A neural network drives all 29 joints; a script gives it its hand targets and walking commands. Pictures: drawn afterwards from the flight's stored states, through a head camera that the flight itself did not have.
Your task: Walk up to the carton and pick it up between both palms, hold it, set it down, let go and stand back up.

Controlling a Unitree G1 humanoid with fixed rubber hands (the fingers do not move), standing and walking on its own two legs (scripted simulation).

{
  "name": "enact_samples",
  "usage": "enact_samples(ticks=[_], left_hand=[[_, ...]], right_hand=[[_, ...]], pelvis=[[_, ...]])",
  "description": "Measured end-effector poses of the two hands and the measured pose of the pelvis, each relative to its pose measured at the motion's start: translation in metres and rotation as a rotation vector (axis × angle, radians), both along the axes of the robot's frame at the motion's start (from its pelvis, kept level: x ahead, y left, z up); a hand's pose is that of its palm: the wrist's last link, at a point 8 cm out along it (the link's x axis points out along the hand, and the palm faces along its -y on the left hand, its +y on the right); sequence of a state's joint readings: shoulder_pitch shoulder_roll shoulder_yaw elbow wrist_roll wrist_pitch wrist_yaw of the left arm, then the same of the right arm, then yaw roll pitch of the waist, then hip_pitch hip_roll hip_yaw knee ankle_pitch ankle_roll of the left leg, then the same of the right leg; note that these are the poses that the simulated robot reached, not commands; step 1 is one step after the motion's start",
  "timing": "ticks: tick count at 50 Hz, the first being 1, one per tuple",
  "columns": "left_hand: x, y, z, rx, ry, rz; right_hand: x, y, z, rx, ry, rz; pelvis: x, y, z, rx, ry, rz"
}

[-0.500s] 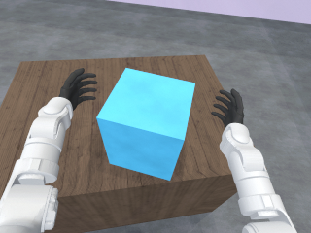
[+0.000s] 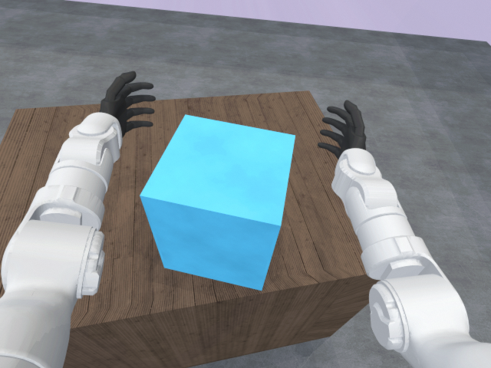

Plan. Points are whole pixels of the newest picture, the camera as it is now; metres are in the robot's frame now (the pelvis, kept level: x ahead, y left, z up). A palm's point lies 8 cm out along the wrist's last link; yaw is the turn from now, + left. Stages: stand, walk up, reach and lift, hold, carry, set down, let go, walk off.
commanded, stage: reach and lift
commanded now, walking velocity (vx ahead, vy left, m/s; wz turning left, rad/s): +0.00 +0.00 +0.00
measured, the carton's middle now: (225, 206) +0.41 -0.01 -0.01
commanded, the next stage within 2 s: none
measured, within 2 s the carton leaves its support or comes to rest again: neither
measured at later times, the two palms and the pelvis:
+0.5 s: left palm (126, 159) +0.47 +0.15 +0.09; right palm (330, 188) +0.37 -0.20 +0.06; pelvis -0.01 -0.01 -0.01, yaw +1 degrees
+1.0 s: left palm (135, 172) +0.46 +0.15 +0.05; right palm (318, 197) +0.38 -0.18 +0.04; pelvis -0.02 +0.00 -0.03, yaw +1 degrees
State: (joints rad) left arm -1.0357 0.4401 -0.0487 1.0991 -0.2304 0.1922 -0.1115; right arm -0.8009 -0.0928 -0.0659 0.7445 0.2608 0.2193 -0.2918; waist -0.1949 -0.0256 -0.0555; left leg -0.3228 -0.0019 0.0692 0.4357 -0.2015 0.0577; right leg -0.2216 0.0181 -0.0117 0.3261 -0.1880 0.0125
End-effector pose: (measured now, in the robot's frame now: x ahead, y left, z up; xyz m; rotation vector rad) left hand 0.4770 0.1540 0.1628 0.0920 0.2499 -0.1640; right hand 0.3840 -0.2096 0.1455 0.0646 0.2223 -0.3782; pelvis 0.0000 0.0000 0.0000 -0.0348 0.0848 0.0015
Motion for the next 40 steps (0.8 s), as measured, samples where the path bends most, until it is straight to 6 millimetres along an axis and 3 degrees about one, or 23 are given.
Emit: enact_samples(ticks=[9, 20, 23, 29, 35, 40], left_hand=[[0.008, -0.012, -0.008, 0.005, 0.01, -0.005], [-0.009, -0.014, -0.071, 0.005, 0.077, 0.013], [-0.009, -0.005, -0.075, -0.004, 0.054, 0.042], [-0.013, 0.003, -0.091, 0.009, 0.063, 0.054], [-0.022, -0.005, -0.12, 0.009, 0.094, 0.025], [-0.023, -0.01, -0.127, -0.006, 0.063, 0.018]], right_hand=[[0.006, -0.002, -0.004, -0.015, 0.019, -0.014], [-0.008, 0.005, -0.062, 0.006, 0.077, -0.024], [-0.01, 0.009, -0.075, 0.003, 0.082, -0.025], [-0.009, 0.019, -0.09, -0.012, 0.092, -0.015], [-0.008, 0.026, -0.099, -0.017, 0.076, -0.027], [-0.011, 0.026, -0.106, -0.014, 0.076, -0.044]], pelvis=[[0.002, -0.005, 0.0, -0.001, 0.024, 0.0], [-0.003, -0.01, -0.005, -0.006, 0.09, 0.006], [-0.006, -0.011, -0.008, -0.009, 0.123, 0.01], [-0.011, -0.011, -0.014, -0.018, 0.178, 0.022], [-0.017, -0.008, -0.021, -0.032, 0.221, 0.029], [-0.021, -0.006, -0.026, -0.039, 0.244, 0.025]])
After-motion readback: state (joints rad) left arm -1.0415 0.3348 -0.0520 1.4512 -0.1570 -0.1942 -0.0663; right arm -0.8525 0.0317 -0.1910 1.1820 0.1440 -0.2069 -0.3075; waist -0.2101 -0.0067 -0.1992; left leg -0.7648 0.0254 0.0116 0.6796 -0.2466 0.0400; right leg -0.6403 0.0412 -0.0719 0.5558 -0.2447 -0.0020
